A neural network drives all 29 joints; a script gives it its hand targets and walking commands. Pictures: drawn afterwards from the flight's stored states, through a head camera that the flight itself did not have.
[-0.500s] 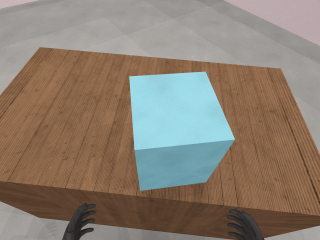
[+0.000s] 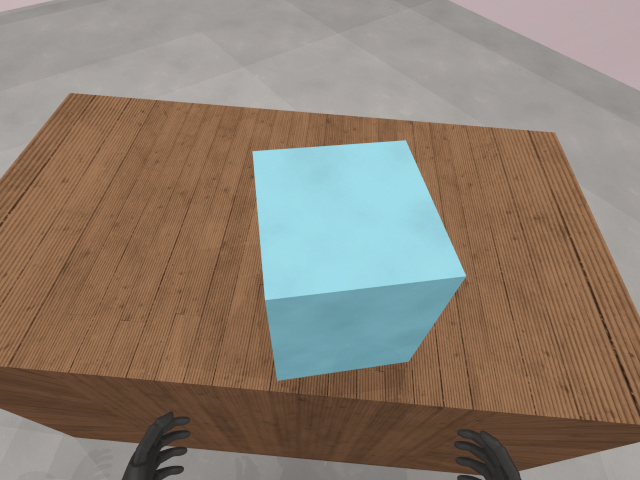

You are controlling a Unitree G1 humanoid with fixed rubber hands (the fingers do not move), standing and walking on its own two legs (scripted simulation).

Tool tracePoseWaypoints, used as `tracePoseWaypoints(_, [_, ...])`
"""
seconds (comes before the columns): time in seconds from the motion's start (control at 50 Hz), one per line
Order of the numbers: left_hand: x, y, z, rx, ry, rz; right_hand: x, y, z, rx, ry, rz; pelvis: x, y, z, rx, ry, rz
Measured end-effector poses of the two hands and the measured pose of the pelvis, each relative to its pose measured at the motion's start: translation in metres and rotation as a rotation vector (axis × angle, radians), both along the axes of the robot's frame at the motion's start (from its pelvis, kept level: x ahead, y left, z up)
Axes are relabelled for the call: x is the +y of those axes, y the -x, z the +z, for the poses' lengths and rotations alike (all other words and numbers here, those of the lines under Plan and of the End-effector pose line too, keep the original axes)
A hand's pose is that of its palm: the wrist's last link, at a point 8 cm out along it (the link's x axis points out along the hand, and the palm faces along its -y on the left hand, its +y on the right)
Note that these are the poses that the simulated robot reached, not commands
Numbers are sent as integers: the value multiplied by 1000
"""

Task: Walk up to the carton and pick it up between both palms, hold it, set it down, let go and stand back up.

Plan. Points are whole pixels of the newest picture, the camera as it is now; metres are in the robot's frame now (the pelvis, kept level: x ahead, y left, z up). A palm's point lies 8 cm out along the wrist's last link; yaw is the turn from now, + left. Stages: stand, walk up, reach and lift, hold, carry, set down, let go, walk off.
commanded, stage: set down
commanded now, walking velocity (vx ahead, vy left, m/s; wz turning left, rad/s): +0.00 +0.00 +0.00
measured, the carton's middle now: (338, 266) +0.40 +0.02 +0.01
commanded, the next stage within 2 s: let go in 0.08 s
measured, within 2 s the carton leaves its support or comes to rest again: neither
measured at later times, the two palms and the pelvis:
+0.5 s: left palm (140, 477) +0.15 +0.24 -0.08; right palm out of the picture +0.15 -0.21 -0.08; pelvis +0.00 +0.00 +0.00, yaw +0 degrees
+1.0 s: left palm out of the picture +0.08 +0.29 -0.11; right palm out of the picture +0.13 -0.27 -0.07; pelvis -0.01 +0.01 -0.01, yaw +0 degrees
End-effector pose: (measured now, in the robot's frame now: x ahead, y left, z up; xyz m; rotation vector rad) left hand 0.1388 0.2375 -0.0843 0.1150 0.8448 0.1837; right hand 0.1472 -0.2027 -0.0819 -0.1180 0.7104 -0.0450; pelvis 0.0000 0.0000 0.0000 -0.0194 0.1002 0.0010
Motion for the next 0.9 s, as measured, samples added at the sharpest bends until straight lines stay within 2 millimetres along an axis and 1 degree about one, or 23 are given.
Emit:
tracePoseWaypoints(0.26, [1, -9, 1, -11, 2, -5, -5, -6, 0, 1, 21, -1, 1, 0, 0, -1, 1, 0])
tracePoseWaypoints(0.38, [1, -8, 0, -12, 2, -4, -10, -5, -1, 9, 34, -3, 1, 0, 0, -7, 2, 0])
tracePoseWaypoints(0.64, [2, -6, 2, -22, 0, -4, -13, -1, -1, 17, 44, -5, 1, 2, 0, -21, 1, 0])
tracePoseWaypoints(0.68, [7, -3, -4, -17, -14, -6, -19, 3, -7, 84, 80, 20, 2, 3, -2, -33, 0, 1])
tracePoseWaypoints(0.74, [21, 7, -13, 11, -45, -5, -34, 8, -11, 156, 137, 15, 2, 3, -6, -55, 1, 1])
tracePoseWaypoints(0.82, [38, 24, -22, 51, -75, 8, -52, 9, -5, 153, 192, 6, 4, 3, -10, -74, 3, 0])
tracePoseWaypoints(0.9, [48, 36, -25, 59, -86, 19, -64, 9, 4, 122, 233, 6, 5, 6, -11, -85, 3, 1])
